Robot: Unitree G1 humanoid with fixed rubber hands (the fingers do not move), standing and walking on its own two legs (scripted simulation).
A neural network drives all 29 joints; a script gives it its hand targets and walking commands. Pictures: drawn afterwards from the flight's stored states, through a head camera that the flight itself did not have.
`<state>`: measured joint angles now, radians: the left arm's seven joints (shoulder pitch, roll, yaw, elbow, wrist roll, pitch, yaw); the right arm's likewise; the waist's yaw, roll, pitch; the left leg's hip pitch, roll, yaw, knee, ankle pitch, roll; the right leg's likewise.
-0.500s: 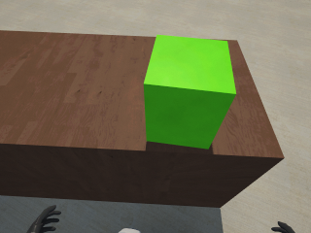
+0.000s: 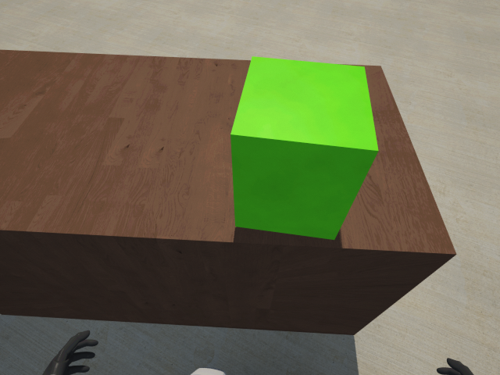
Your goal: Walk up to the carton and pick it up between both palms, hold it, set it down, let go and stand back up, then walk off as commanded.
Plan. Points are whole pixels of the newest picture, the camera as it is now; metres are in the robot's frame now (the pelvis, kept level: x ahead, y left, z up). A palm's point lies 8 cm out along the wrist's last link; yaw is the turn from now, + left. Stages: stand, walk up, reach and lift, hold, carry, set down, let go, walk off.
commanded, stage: walk up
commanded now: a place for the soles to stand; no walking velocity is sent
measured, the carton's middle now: (295, 152) +0.48 -0.05 +0.06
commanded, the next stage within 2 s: none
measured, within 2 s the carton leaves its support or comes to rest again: neither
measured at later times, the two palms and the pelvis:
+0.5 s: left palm out of the picture +0.11 +0.32 -0.09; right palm out of the picture +0.10 -0.33 -0.09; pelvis +0.00 +0.00 +0.00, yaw +1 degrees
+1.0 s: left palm out of the picture +0.10 +0.33 -0.09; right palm out of the picture +0.09 -0.33 -0.08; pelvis +0.00 +0.00 +0.00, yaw +1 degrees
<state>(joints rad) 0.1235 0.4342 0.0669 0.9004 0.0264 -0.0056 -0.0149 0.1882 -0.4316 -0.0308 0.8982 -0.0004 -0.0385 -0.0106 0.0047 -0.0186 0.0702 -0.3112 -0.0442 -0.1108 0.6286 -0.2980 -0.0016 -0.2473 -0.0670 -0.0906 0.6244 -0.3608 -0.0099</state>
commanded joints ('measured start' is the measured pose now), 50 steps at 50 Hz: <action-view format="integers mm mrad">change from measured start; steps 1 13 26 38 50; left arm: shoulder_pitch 32 -19 -47 -42 7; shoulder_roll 214 147 186 204 217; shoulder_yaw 40 21 37 36 42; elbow -34 -59 -74 -61 -35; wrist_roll -5 -24 -19 -10 -4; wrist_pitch -31 -6 -15 -20 -28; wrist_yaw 9 8 9 11 9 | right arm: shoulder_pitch -57 -26 32 35 -17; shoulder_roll -151 -221 -192 -158 -156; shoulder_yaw -23 -38 -41 -26 -23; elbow -55 -52 -41 -34 -37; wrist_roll -17 -32 -26 -13 -14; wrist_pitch -8 -16 -15 -7 -3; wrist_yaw -2 -10 3 2 4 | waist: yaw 55 30 9 7 30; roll -7 151 69 -19 -22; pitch -85 -67 -116 -113 -91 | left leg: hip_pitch -181 6 23 -13 -105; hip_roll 40 193 101 46 33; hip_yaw -97 -410 -153 -14 -68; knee -54 -243 -119 -32 -69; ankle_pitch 204 262 374 284 204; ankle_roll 47 179 90 41 35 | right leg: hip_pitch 239 14 94 149 203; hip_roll -163 52 -58 -186 -178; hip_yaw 207 108 53 122 174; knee -239 -23 -53 -170 -235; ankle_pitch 56 -182 71 155 45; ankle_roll -113 -30 -52 -123 -117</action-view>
